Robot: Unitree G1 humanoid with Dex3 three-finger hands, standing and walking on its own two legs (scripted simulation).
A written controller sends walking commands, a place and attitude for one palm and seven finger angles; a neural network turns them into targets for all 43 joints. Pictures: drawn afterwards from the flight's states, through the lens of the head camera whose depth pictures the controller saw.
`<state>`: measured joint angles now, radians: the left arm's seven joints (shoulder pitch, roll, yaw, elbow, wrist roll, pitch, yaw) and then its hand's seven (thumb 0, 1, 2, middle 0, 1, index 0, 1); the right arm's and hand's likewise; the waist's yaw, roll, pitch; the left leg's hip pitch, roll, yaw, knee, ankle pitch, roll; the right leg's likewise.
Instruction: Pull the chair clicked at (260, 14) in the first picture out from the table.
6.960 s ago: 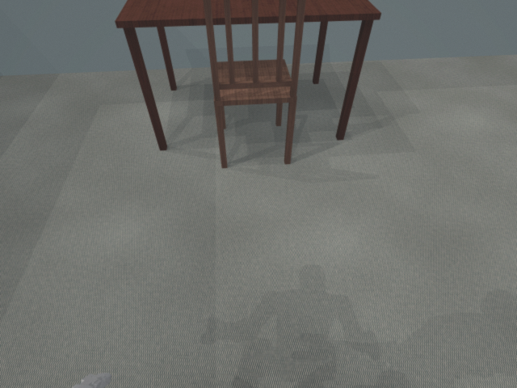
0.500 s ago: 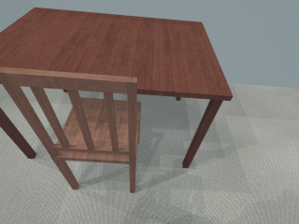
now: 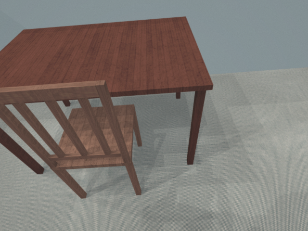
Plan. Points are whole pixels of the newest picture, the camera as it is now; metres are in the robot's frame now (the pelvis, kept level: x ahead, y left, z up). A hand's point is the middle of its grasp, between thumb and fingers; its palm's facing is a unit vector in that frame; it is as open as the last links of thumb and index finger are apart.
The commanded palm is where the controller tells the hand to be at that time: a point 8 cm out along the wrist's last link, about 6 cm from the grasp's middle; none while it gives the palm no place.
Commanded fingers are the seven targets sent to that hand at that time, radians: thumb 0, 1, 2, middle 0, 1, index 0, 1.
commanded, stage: come to a stop and stand still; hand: left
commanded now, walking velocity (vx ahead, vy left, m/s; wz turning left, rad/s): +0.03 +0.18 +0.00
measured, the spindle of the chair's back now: (69, 131) +0.48 +0.38 -0.08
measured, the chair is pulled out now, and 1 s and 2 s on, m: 0.00 0.00 0.00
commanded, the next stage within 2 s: look again from close up in 1.04 s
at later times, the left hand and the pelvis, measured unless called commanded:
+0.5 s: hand out of the picture -0.03 +0.25 -0.19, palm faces +0.09 -0.98 -0.20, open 7.4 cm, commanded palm none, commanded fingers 0.00 0.90 0.90 -0.20 -0.30 -0.20 -0.30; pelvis -0.01 +0.07 -0.01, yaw +1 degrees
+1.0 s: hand out of the picture +0.01 +0.25 -0.18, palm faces +0.03 -0.98 -0.19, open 7.4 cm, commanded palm none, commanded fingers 0.00 0.90 0.90 -0.20 -0.30 -0.20 -0.30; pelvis +0.01 +0.08 +0.00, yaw +0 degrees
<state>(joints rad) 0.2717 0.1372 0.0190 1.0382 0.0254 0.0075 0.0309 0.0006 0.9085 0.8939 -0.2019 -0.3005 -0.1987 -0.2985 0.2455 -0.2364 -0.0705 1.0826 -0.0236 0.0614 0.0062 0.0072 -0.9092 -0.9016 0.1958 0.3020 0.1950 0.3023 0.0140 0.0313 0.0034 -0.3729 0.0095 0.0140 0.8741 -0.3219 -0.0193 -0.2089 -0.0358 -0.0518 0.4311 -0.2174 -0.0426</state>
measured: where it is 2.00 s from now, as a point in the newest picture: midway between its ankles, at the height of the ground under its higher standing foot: outside the picture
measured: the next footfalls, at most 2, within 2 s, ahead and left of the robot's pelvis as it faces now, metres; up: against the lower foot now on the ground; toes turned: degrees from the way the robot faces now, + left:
left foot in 0.34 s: +0.01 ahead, +0.19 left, +0.00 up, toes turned +3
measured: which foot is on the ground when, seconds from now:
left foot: up 0.00-0.32, down 0.34-1.00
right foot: down 0.00-1.00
